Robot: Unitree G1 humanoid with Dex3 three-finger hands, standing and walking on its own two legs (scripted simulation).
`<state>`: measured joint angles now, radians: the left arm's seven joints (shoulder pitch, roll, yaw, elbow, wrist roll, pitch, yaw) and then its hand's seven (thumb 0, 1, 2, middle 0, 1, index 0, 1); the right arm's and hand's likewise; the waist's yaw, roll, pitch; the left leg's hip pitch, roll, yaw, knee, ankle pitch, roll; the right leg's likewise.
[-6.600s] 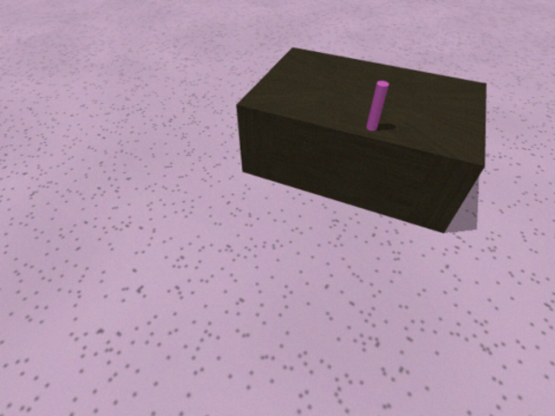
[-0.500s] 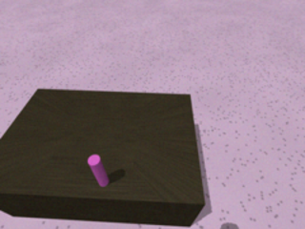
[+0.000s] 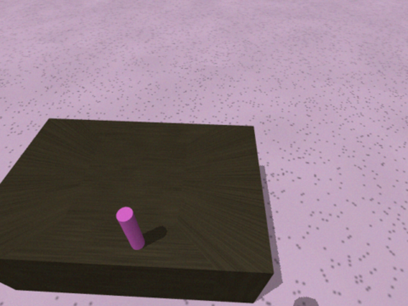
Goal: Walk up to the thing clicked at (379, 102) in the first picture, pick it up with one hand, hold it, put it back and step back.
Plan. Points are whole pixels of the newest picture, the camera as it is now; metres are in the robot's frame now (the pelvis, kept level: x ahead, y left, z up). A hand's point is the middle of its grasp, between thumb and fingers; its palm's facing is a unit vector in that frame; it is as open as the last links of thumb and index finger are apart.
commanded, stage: stand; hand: left
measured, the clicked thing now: (131, 230) +0.40 +0.24 -0.26
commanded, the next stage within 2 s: go down in 0.64 s
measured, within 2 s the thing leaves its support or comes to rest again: neither
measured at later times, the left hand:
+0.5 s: hand out of the picture +0.08 +0.25 -0.15, palm faces -0.04 -0.94 -0.34, open 7.4 cm
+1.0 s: hand out of the picture +0.15 +0.25 -0.15, palm faces +0.04 -0.94 -0.33, open 11.3 cm
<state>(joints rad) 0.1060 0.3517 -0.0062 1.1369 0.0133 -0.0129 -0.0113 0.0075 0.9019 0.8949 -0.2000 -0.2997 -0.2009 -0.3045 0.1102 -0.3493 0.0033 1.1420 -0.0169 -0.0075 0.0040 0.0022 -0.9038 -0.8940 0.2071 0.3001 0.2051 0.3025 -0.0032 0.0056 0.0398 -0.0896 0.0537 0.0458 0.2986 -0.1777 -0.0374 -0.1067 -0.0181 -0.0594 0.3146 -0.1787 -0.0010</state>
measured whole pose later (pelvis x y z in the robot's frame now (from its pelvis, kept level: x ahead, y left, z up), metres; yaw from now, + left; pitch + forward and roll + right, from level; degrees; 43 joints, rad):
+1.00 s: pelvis -0.02 +0.01 -0.02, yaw +1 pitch +5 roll +0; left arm 0.00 0.31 0.08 0.88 0.01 0.10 -0.01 0.01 0.48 0.44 -0.08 -0.07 -0.07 -0.08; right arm 0.05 -0.30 -0.12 0.84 0.04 -0.10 -0.04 0.00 -0.42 -0.45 0.08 0.11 0.08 0.11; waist -0.01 0.03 0.02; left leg -0.37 0.04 0.03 0.56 -0.27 -0.02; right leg -0.38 -0.04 -0.06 0.55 -0.26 0.01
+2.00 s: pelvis +0.01 +0.02 -0.04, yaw +1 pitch +9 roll -1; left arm 0.28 0.35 0.18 0.30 0.00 0.40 -0.09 0.00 -0.50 0.03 -0.08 -0.03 -0.08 -0.04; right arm 0.30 -0.24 -0.10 0.50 0.02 -0.12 -0.08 -0.01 0.53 -0.04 0.06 0.05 0.06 0.05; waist -0.01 0.02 -0.09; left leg -0.53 0.03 0.01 0.79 -0.42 0.00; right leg -0.50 -0.06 -0.07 0.75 -0.39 0.03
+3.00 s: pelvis -0.02 +0.02 -0.05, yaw +1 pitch +9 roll -1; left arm -0.19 0.64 0.46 0.79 -0.08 0.10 -0.43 -0.01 -0.47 0.04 -0.06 -0.03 -0.06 -0.03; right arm 0.36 -0.26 -0.04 0.41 0.03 -0.19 -0.11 -0.01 0.54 -0.04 0.06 0.05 0.06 0.05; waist -0.04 -0.01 -0.10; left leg -0.61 0.04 0.01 0.86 -0.41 0.00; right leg -0.59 -0.05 -0.06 0.81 -0.38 0.03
